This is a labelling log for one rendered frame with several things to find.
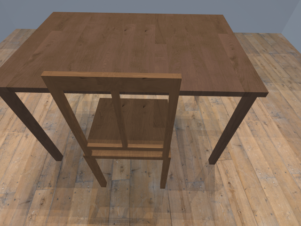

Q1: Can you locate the table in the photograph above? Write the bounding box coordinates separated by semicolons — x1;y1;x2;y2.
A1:
0;12;269;165

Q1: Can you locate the chair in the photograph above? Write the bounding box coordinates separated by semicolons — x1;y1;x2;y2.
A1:
41;71;182;189

